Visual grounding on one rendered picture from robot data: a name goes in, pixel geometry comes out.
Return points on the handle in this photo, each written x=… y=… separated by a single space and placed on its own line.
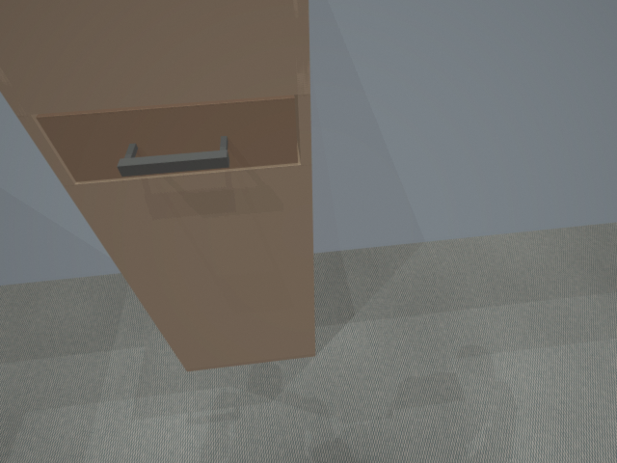
x=171 y=163

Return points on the cabinet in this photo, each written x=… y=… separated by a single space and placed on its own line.
x=221 y=260

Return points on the drawer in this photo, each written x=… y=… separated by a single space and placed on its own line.
x=261 y=132

